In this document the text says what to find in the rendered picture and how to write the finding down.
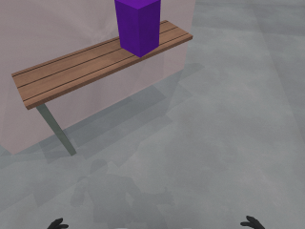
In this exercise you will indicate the robot right hand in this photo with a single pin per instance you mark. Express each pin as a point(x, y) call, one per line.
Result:
point(252, 222)

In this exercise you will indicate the table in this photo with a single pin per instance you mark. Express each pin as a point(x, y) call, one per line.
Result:
point(46, 81)

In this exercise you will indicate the robot left hand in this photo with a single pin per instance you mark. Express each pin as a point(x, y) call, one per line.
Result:
point(56, 224)

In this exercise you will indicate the carton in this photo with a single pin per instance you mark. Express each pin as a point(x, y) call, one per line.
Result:
point(138, 23)

